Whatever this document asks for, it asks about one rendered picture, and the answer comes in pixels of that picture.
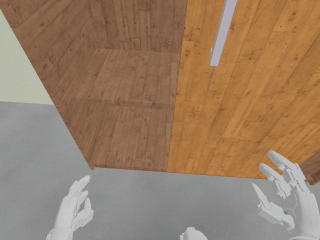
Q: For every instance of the left robot hand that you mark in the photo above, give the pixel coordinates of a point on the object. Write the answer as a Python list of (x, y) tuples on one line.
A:
[(67, 215)]

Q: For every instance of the robot right shin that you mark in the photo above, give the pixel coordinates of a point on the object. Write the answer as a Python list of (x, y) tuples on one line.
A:
[(190, 228)]

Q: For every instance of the right robot thigh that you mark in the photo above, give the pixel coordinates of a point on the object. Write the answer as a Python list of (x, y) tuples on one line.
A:
[(192, 235)]

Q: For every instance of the wardrobe door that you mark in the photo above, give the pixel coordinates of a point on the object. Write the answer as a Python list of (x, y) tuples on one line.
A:
[(311, 165), (263, 96)]

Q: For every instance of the right robot hand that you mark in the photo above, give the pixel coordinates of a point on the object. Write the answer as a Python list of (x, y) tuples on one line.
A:
[(304, 218)]

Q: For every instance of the handle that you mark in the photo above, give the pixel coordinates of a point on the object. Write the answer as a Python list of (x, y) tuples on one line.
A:
[(222, 31)]

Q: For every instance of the robot left forearm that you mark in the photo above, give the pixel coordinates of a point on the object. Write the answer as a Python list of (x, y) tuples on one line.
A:
[(60, 233)]

